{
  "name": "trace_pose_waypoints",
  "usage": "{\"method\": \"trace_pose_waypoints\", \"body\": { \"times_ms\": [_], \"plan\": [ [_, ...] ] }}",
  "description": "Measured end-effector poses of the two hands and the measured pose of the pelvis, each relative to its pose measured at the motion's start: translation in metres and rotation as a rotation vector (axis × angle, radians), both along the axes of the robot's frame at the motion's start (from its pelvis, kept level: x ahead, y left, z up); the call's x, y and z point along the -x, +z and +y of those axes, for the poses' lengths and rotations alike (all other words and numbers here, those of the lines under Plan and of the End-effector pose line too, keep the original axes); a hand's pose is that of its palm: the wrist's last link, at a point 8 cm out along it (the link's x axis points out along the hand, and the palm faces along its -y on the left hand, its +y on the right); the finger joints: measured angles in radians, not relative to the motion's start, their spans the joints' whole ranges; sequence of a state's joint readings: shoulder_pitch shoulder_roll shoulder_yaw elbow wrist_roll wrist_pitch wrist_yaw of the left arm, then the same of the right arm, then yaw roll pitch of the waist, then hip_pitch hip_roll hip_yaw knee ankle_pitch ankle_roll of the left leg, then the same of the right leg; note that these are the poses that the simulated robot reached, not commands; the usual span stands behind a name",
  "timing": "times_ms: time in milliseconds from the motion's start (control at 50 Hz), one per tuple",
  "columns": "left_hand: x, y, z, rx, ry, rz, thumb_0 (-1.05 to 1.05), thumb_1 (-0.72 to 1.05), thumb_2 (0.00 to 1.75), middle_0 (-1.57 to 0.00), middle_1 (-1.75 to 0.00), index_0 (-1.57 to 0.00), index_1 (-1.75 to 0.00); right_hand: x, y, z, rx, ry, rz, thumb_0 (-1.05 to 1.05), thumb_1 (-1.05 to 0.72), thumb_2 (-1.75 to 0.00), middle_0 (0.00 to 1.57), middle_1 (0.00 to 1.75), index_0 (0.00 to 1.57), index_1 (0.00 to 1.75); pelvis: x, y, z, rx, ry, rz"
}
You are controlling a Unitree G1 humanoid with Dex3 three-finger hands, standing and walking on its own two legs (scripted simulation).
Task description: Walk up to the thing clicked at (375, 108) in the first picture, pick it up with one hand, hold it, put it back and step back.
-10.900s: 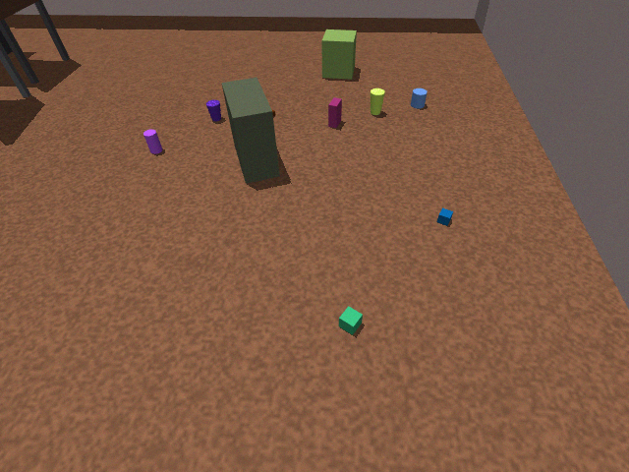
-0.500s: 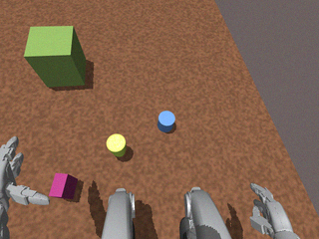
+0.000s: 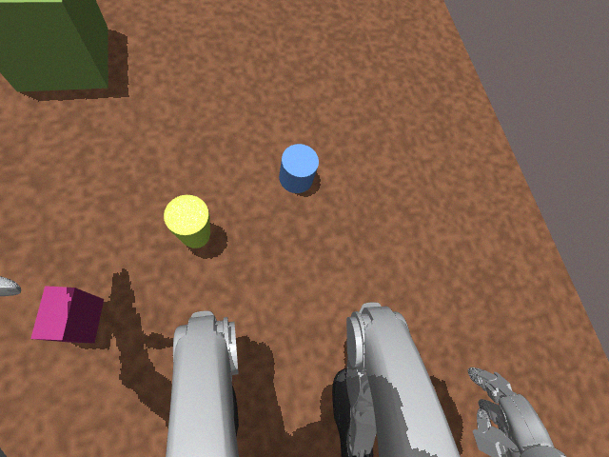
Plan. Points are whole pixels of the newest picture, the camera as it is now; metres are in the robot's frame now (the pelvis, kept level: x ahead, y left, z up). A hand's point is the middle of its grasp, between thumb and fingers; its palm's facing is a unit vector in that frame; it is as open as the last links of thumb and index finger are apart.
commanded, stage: go down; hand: left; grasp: from the side
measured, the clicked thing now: (191, 226) +0.53 +0.21 -0.39
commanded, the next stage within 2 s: approach in 0.90 s
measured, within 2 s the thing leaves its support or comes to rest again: neither
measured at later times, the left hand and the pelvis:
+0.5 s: hand out of the picture +0.41 +0.39 -0.05, palm faces +0.18 -0.98 -0.10, open 17.0 cm; pelvis -0.01 +0.00 -0.07, yaw -1 degrees
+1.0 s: hand out of the picture +0.43 +0.40 -0.06, palm faces +0.16 -0.98 -0.09, open 16.9 cm; pelvis -0.02 +0.00 -0.09, yaw -3 degrees
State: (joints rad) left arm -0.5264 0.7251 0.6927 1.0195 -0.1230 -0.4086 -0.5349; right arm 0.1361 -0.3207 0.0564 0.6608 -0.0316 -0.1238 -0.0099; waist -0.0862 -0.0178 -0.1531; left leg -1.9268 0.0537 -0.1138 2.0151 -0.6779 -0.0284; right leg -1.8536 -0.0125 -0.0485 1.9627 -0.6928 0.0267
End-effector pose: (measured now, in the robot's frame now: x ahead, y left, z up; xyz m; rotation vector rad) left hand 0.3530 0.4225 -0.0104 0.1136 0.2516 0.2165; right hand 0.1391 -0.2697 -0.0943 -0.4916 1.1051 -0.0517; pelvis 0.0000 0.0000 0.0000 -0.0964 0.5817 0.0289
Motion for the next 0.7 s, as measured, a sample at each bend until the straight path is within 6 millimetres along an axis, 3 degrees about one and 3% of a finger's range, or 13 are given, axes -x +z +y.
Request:
{"method": "trace_pose_waypoints", "body": {
  "times_ms": [380, 700],
  "plan": [
    [-0.024, -0.029, 0.015, 0.011, -0.028, -0.112, -0.01, -0.44, 0.1, -0.03, -0.1, -0.03, -0.09, 0.019, -0.05, -0.007, 0.034, 0.019, 0.052, 0.0, -0.92, -0.91, 0.21, 0.3, 0.21, 0.3, 0.009, -0.054, 0.0, 0.013, -0.01, -0.013],
    [-0.038, -0.04, 0.023, 0.014, -0.041, -0.162, -0.01, -0.42, 0.1, -0.04, -0.1, -0.03, -0.09, 0.04, -0.07, -0.008, 0.053, 0.027, 0.09, 0.0, -0.92, -0.91, 0.21, 0.3, 0.21, 0.3, 0.016, -0.081, 0.001, 0.028, -0.02, -0.041]
  ]
}}
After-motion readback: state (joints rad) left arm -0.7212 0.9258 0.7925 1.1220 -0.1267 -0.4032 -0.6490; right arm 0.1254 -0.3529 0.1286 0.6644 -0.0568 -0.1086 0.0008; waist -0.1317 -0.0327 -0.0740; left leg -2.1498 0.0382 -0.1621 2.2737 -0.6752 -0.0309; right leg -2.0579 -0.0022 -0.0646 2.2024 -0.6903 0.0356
